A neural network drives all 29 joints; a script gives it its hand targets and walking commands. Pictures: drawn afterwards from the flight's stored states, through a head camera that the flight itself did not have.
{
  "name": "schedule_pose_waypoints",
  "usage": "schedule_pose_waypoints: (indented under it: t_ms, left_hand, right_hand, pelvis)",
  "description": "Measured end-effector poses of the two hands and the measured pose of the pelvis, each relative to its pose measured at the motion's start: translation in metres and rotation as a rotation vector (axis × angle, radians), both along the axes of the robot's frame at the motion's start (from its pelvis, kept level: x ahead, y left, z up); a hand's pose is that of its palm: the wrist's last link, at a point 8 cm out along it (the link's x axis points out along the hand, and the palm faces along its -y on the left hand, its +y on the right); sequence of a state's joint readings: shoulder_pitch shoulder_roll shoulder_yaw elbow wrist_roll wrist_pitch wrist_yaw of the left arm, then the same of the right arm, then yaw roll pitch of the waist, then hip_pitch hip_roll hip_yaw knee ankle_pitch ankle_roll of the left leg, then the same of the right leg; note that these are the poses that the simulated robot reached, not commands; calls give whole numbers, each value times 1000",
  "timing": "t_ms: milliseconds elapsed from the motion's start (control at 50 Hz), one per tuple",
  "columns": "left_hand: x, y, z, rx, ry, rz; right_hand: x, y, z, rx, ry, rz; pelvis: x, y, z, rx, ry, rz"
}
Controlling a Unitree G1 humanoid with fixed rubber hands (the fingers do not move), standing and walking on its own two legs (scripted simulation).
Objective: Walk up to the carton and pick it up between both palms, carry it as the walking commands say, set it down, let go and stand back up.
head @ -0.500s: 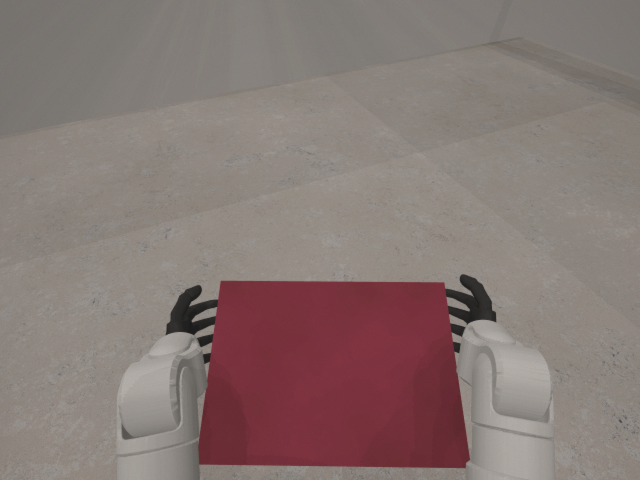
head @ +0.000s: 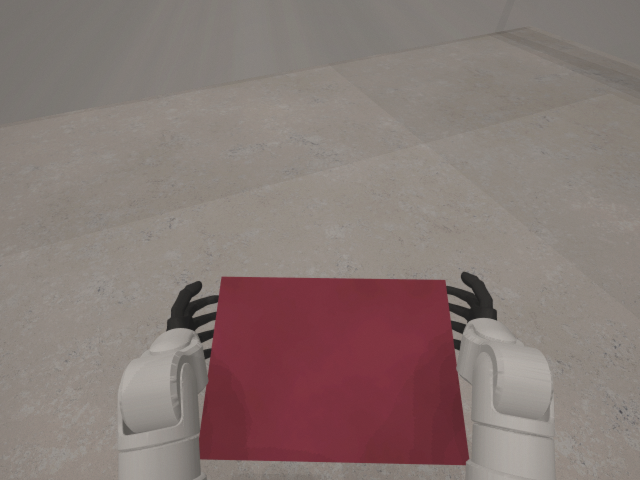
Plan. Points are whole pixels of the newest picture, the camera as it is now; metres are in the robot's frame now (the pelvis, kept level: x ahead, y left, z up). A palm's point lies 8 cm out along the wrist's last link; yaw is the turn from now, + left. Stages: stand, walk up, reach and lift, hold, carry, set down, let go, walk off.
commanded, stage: carry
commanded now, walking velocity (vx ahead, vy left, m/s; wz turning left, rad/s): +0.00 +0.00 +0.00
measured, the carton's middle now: (330, 374) +0.27 +0.00 -0.01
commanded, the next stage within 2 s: hold in 1.34 s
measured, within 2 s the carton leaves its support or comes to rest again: neither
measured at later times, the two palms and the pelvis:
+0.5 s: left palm (170, 337) +0.28 +0.19 +0.07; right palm (452, 336) +0.28 -0.15 +0.07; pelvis +0.01 +0.03 +0.00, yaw -1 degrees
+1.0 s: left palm (169, 337) +0.29 +0.20 +0.05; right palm (444, 341) +0.29 -0.14 +0.05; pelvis +0.01 +0.04 +0.00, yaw -1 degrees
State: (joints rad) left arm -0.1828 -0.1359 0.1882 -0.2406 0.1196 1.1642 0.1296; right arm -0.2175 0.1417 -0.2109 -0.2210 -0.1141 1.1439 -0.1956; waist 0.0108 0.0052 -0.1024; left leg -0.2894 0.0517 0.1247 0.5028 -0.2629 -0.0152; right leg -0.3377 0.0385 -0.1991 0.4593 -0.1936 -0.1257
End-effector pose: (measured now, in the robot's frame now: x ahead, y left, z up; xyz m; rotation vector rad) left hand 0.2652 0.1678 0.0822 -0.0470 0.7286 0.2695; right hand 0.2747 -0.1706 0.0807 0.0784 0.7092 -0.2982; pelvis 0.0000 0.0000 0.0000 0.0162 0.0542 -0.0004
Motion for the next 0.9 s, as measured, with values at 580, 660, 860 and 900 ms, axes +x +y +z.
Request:
schedule_pose_waypoints:
  t_ms: [580, 660, 860, 900]
  left_hand:
    - [21, 27, -17, 25, 0, -55]
    - [23, 28, -18, 27, -14, -59]
    - [28, 31, -26, 33, -25, -75]
    - [28, 32, -28, 35, -30, -79]
  right_hand:
    - [9, 27, -18, -49, 5, 11]
    - [10, 27, -19, -52, -5, 13]
    - [12, 28, -28, -52, -10, 47]
    - [12, 29, -30, -54, -13, 52]
  pelvis:
    - [7, 31, 1, -6, 4, -14]
    - [9, 33, 0, -8, 5, -15]
    - [13, 36, 0, -10, 2, -16]
    - [13, 36, 0, -10, 1, -15]
